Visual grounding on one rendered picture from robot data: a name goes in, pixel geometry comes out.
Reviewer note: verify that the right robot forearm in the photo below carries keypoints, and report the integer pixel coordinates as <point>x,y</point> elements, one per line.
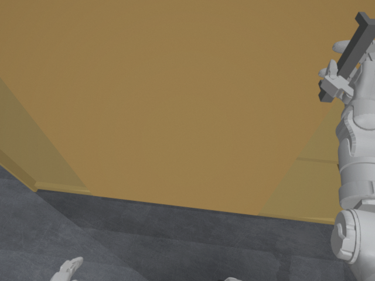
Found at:
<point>356,154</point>

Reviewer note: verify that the wardrobe door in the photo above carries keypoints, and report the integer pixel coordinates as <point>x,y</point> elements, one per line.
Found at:
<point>26,144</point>
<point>194,103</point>

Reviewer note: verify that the robot right hand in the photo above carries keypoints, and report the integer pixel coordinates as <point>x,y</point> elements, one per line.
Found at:
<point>361,82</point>

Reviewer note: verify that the handle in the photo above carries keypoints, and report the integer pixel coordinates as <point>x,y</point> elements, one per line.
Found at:
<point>356,48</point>

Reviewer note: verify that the right robot upper arm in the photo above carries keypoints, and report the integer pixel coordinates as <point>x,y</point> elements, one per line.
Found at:
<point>353,240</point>

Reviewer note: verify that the robot left hand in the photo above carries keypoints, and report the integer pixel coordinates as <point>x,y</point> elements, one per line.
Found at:
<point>67,270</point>

